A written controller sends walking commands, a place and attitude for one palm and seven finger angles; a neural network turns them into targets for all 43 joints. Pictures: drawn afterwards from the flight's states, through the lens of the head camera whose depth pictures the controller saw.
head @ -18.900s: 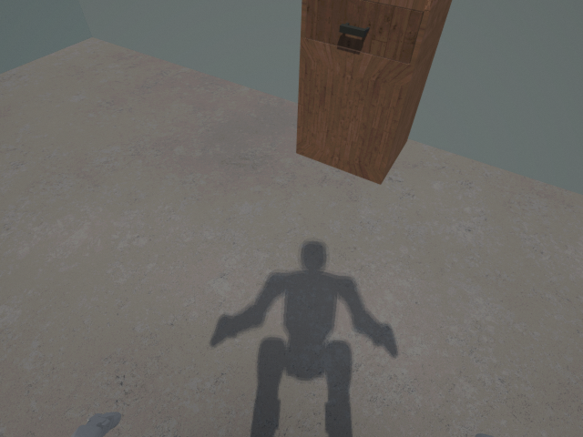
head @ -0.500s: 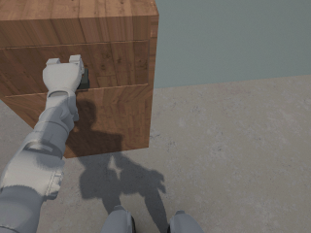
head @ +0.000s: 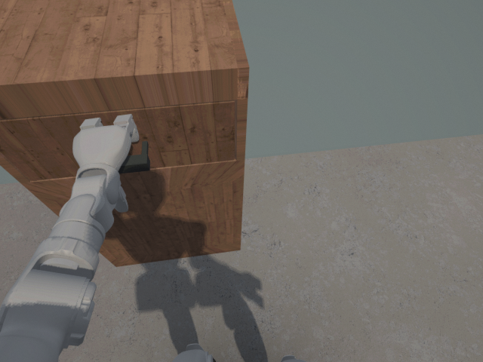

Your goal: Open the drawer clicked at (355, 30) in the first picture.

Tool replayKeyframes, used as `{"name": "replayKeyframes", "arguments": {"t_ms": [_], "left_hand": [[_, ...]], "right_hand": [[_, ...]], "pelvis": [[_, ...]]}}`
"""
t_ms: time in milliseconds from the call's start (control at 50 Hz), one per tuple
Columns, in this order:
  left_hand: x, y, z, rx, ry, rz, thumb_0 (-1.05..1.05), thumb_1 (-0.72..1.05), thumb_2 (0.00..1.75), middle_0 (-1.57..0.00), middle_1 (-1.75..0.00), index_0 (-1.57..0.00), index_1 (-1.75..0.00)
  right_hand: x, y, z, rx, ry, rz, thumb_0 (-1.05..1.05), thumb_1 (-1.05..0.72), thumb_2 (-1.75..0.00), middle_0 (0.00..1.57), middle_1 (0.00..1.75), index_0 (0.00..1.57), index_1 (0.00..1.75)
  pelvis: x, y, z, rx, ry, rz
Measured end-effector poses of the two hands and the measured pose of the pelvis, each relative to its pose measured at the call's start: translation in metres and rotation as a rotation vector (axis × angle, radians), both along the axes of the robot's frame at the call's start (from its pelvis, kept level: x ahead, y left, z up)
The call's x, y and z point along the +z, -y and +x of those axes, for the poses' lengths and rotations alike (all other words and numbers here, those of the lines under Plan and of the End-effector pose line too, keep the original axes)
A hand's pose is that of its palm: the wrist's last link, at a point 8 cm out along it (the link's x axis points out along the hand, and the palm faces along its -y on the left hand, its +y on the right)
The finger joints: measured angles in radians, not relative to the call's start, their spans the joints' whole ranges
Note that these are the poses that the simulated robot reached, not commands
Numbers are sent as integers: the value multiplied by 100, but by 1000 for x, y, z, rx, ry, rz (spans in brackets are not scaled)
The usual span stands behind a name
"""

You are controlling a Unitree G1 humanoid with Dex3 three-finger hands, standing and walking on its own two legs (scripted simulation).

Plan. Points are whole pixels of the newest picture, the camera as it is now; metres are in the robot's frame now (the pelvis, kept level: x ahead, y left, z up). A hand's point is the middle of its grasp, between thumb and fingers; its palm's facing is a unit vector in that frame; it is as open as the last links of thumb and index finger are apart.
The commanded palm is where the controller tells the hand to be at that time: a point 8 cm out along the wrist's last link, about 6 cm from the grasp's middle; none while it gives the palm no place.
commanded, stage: lift the fingers back up to retry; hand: left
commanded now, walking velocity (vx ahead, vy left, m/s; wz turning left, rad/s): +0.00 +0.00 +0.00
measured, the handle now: (122, 156) +0.50 +0.23 -0.01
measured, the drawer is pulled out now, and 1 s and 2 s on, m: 0.00 0.00 0.00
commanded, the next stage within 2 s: re-aim the fingers above the handle in 0.24 s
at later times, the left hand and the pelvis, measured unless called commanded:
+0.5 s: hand (108, 162) +0.45 +0.23 +0.04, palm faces -0.07 -0.06 -1.00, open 13.8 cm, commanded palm +0.43 +0.23 +0.11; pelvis +0.03 -0.02 +0.01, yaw +1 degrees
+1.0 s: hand (112, 162) +0.45 +0.21 +0.05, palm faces -0.02 -0.06 -1.00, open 13.8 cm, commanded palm +0.43 +0.23 +0.11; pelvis +0.01 -0.01 +0.01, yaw +1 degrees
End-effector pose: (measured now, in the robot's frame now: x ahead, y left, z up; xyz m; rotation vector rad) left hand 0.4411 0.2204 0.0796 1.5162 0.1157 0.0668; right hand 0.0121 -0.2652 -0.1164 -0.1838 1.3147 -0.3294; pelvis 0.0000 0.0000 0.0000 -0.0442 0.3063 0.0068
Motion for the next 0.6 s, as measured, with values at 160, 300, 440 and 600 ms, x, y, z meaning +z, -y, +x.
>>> {"name": "replayKeyframes", "arguments": {"t_ms": [160,300,440,600], "left_hand": [[14,-2,0,11,-12,-11,0,-48,30,-34,-121,-40,-122],[20,-6,-1,19,-18,3,0,-49,30,-33,-121,-36,-121],[20,-5,-5,15,-33,-8,0,-49,30,-32,-120,-33,-120],[22,-6,-8,-4,-8,-11,0,-48,30,-32,-120,-32,-120]], "right_hand": [[6,7,40,18,61,9,0,-91,-90,20,30,21,30],[10,16,69,49,94,13,0,-91,-90,20,30,21,30],[11,23,83,62,101,13,0,-91,-90,20,30,21,30],[10,26,81,54,92,11,0,-91,-90,20,30,21,30]], "pelvis": [[9,7,16,3,29,12],[12,13,23,11,38,20],[13,18,27,14,44,26],[13,19,29,14,45,26]]}}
